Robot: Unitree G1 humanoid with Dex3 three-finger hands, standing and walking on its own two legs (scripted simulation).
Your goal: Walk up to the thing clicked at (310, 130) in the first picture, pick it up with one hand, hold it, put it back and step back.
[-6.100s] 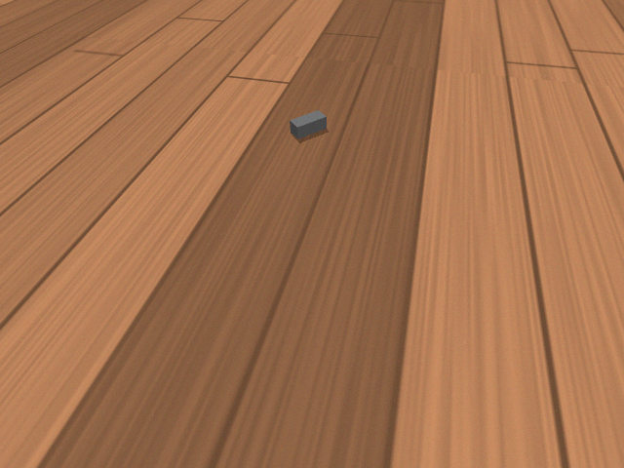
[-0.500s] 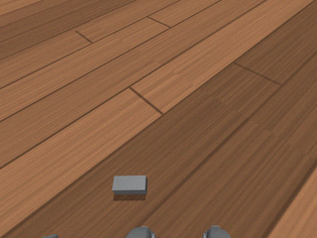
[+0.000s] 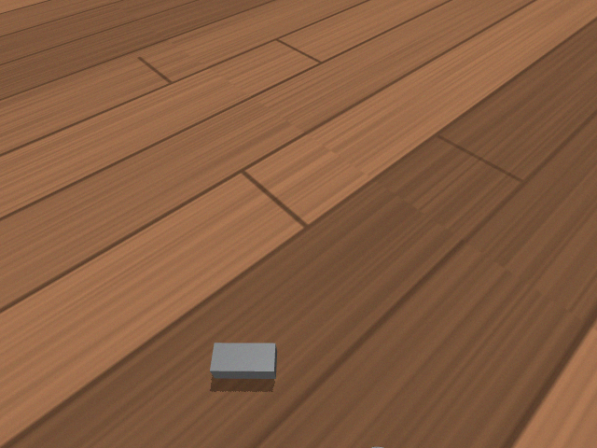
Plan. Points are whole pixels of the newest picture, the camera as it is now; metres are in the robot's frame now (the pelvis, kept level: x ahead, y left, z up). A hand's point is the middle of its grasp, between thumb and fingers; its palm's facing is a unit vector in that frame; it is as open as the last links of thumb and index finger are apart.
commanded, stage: walk up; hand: left
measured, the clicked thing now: (245, 360) +0.46 +0.22 -0.71
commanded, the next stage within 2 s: none
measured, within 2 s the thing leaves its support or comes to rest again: neither
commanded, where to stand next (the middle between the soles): +0.12 +0.01 m, yaw -2 degrees
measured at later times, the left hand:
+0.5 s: hand out of the picture +0.12 +0.24 -0.13, palm faces -0.06 -0.94 -0.33, open 7.3 cm
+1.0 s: hand out of the picture +0.12 +0.23 -0.13, palm faces -0.07 -0.94 -0.33, open 7.3 cm
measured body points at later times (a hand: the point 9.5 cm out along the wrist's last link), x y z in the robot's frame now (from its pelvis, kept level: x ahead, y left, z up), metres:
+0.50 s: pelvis +0.01 -0.01 +0.02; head +0.02 -0.01 +0.47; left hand +0.12 +0.29 -0.10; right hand +0.09 -0.32 -0.10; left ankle -0.02 +0.10 -0.72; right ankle +0.04 -0.13 -0.72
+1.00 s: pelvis +0.02 -0.01 +0.03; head +0.04 -0.02 +0.48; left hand +0.13 +0.28 -0.10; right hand +0.08 -0.32 -0.11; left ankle -0.02 +0.10 -0.72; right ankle +0.04 -0.13 -0.72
